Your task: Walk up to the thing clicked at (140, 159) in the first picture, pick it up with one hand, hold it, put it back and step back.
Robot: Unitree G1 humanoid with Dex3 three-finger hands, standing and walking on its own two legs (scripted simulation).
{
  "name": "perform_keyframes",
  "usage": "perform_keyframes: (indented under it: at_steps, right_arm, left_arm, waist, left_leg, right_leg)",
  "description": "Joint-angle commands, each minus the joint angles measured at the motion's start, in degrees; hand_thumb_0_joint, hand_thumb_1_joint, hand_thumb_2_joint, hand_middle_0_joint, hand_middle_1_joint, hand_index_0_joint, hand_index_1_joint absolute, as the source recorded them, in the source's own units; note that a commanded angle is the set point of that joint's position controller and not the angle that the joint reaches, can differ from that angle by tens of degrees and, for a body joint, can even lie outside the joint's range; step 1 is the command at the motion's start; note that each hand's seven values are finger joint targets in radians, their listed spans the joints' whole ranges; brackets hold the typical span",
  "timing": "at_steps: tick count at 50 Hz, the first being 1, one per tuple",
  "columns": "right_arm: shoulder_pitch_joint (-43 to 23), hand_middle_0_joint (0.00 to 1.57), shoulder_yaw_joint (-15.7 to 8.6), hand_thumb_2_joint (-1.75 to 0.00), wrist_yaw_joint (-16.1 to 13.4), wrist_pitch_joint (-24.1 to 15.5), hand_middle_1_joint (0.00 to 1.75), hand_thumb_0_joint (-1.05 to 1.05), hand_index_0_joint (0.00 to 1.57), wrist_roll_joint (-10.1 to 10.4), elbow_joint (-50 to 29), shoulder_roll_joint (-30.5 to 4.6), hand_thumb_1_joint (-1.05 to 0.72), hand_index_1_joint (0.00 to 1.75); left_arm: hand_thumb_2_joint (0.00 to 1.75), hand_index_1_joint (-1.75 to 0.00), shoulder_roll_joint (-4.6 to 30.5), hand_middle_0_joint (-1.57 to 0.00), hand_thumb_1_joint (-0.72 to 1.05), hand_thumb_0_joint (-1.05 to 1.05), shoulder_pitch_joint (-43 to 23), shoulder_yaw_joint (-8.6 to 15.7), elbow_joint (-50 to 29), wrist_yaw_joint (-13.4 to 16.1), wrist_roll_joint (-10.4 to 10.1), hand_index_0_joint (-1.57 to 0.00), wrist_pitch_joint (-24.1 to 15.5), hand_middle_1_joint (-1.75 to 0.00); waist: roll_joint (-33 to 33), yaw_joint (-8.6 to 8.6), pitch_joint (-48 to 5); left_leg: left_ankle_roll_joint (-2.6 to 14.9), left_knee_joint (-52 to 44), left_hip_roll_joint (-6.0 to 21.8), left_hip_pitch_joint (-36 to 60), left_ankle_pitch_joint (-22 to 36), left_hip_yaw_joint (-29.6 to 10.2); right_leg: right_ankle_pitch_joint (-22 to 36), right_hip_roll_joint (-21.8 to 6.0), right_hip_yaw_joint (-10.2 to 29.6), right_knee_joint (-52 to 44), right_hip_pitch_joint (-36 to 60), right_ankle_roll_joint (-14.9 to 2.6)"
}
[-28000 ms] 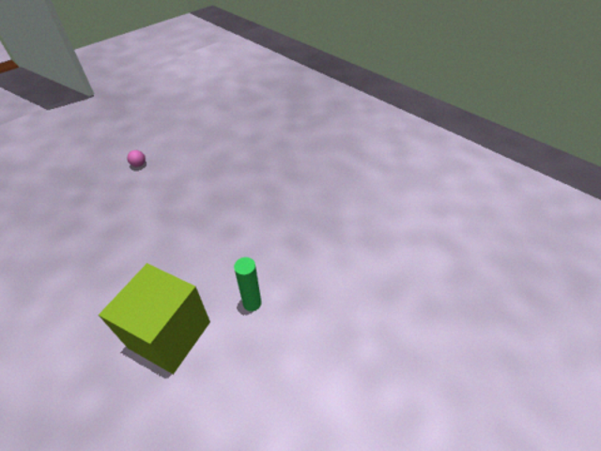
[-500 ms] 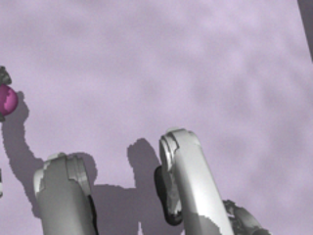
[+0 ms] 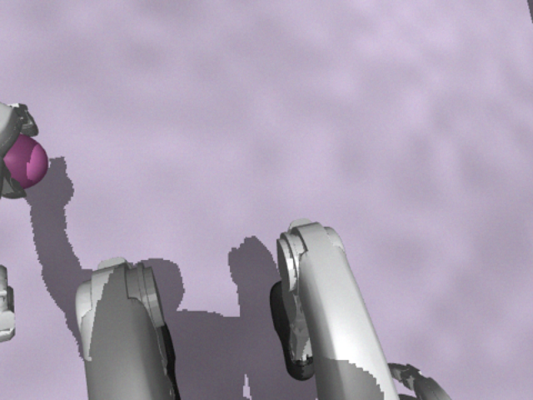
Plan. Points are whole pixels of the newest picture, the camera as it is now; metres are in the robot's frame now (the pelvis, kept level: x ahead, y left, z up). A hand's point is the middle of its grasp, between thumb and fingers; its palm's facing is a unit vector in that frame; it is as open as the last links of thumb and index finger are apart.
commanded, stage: lift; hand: left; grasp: from above
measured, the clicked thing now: (13, 161) +0.49 +0.30 -0.16
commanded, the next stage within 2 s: hold in 1.50 s
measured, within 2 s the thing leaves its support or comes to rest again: neither
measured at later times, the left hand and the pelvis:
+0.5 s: hand out of the picture +0.42 +0.31 +0.01, palm faces -0.42 -0.08 -0.90, open 10.8 cm; pelvis +0.00 +0.00 +0.10, yaw +3 degrees
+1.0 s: hand out of the picture +0.36 +0.27 +0.21, palm faces -0.42 -0.12 -0.90, open 10.8 cm; pelvis +0.02 +0.00 +0.27, yaw +5 degrees
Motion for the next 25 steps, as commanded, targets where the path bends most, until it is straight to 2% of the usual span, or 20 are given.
perform_keyframes:
  at_steps: [1,2,4,6,9,10,11,13,16,17,22,23,25]
  right_arm:
    - [10.63,0.2,-5.83,-0.91,-1.48,0.22,0.3,0.0,0.2,0.98,-2.0,-14.19,-0.92,0.3]
    - [10.57,0.2,-5.94,-0.91,-1.54,0.41,0.3,0.0,0.2,1.12,-2.23,-13.66,-0.92,0.3]
    - [10.47,0.2,-6.47,-0.91,-1.84,0.74,0.3,0.0,0.2,1.63,-2.5,-13.83,-0.92,0.3]
    - [10.32,0.2,-6.8,-0.91,-2.07,1.05,0.3,0.0,0.2,2.03,-3.2,-13.32,-0.92,0.3]
    - [10.26,0.2,-6.98,-0.91,-2.25,1.35,0.3,0.0,0.2,2.52,-3.87,-12.85,-0.92,0.3]
    - [9.93,0.2,-7.42,-0.91,-2.5,1.46,0.3,0.0,0.2,2.8,-4.03,-13.3,-0.92,0.3]
    - [9.51,0.2,-7.53,-0.91,-2.69,1.6,0.3,0.0,0.2,2.94,-4.31,-13.14,-0.92,0.3]
    - [9.07,0.2,-7.88,-0.91,-2.98,1.72,0.3,0.0,0.2,3.31,-5.13,-12.64,-0.92,0.3]
    - [7.99,0.2,-8.39,-0.91,-3.6,1.94,0.3,0.0,0.2,4.03,-5.88,-12.58,-0.92,0.3]
    - [7.84,0.2,-8.34,-0.91,-3.72,1.98,0.3,0.0,0.2,4.19,-6.0,-12.12,-0.92,0.3]
    - [6.57,0.2,-8.93,-0.91,-5.01,2.22,0.3,0.0,0.2,4.88,-6.68,-11.06,-0.92,0.3]
    - [6.29,0.2,-9.08,-0.91,-5.27,2.33,0.3,0.0,0.2,4.95,-6.76,-11.1,-0.91,0.3]
    - [5.42,0.2,-9.13,-0.9,-5.78,2.37,0.3,0.0,0.2,5.22,-6.84,-10.71,-0.91,0.3]
  left_arm:
    - [0.95,-0.86,16.27,-0.99,0.61,0.0,-18.23,2.74,-13.52,0.28,-2.54,-1.0,0.7,-0.87]
    - [0.94,-0.85,15.24,-0.99,0.61,0.0,-17.1,1.89,-14.17,-0.17,-2.61,-1.0,0.84,-0.86]
    - [0.94,-0.84,15.7,-0.99,0.61,0.0,-14.77,2.78,-14.99,-0.94,-2.96,-1.0,1.01,-0.86]
    - [0.95,-0.87,14.35,-0.98,0.6,0.0,-15.68,1.96,-18.94,-1.68,-3.77,-0.99,0.95,-0.88]
    - [0.95,-0.88,12.09,-0.96,0.59,0.0,-12.0,1.13,-20.48,-2.7,-4.73,-0.98,1.35,-0.9]
    - [0.95,-0.88,13.15,-0.95,0.58,0.0,-12.49,1.8,-22.22,-2.98,-4.96,-0.97,1.39,-0.9]
    - [0.96,-0.89,12.68,-0.95,0.58,0.0,-10.11,1.68,-21.71,-3.32,-5.03,-0.96,1.62,-0.9]
    - [0.96,-0.88,9.95,-0.96,0.6,0.0,-9.62,0.36,-25.47,-4.18,-5.96,-0.98,1.74,-0.89]
    - [0.98,-0.92,10.48,-0.94,0.59,0.0,-7.38,1.04,-29.19,-4.91,-7.48,-0.96,2.48,-0.94]
    - [0.98,-0.92,8.55,-0.95,0.6,0.0,-5.97,0.1,-29.71,-5.14,-7.84,-0.97,2.75,-0.93]
    - [0.98,-0.94,7.5,-0.92,0.58,0.0,-3.4,-0.32,-35.94,-5.81,-8.95,-0.94,3.97,-0.97]
    - [0.97,-0.94,8.05,-0.92,0.59,0.0,-1.5,0.6,-36.45,-5.79,-9.33,-0.95,4.4,-0.96]
    - [0.96,-0.92,5.93,-0.91,0.58,0.0,0.32,-0.52,-38.05,-5.96,-10.0,-0.94,4.98,-0.94]
  waist:
    - [17.27,1.02,-42.44]
    - [16.46,1.33,-43.06]
    - [15.76,2.12,-41.83]
    - [16.31,2.08,-43.04]
    - [14.52,2.43,-42.18]
    - [14.89,3.02,-42.88]
    - [15.09,3.44,-41.9]
    - [15.29,3.49,-41.18]
    - [15.22,4.75,-42.62]
    - [15.39,4.59,-42.01]
    - [14.41,5.2,-43.25]
    - [12.95,6.12,-43.29]
    - [12.85,5.99,-42.56]
  left_leg:
    - [2.76,-16.79,-1.34,32.61,6.17,7.57]
    - [2.83,-17.21,-1.09,33.32,6.62,7.75]
    - [2.77,-18.75,-1.16,34.14,6.03,7.21]
    - [2.9,-20.15,-1.08,35.11,4.99,7.19]
    - [2.93,-22.33,-0.85,36.45,5.2,6.61]
    - [2.85,-23.13,-1.02,37.2,4.69,6.31]
    - [2.75,-24.4,-0.83,38.03,4.03,5.81]
    - [2.72,-27.23,-0.51,39.73,2.15,5.07]
    - [2.7,-30.27,-0.29,42.67,0.95,4.53]
    - [2.57,-31.28,-0.2,43.48,1.54,4.48]
    - [2.59,-35.08,-0.25,48.67,3.64,5.21]
    - [2.6,-36.18,-0.1,49.86,3.95,5.09]
    - [2.45,-38.84,-0.08,51.94,3.5,4.74]
  right_leg:
    - [9.83,1.84,-6.08,-14.97,20.43,-5.67]
    - [10.18,2.05,-5.96,-15.55,21.65,-5.66]
    - [9.35,1.79,-5.86,-16.49,20.97,-5.75]
    - [8.8,1.81,-5.6,-17.75,22.13,-5.61]
    - [9.27,1.84,-5.68,-19.13,23.78,-5.5]
    - [8.54,1.65,-5.55,-19.58,23.33,-5.67]
    - [8.14,1.63,-5.59,-19.92,23.31,-5.69]
    - [7.33,1.55,-5.56,-21.35,23.79,-5.48]
    - [6.9,1.61,-5.24,-23.24,25.83,-5.34]
    - [7.47,1.61,-5.19,-23.83,26.54,-5.28]
    - [8.85,1.52,-4.33,-29.01,32.13,-5.13]
    - [9.03,1.42,-4.28,-30.05,33.51,-5.04]
    - [8.82,1.34,-4.19,-31.88,35.26,-4.94]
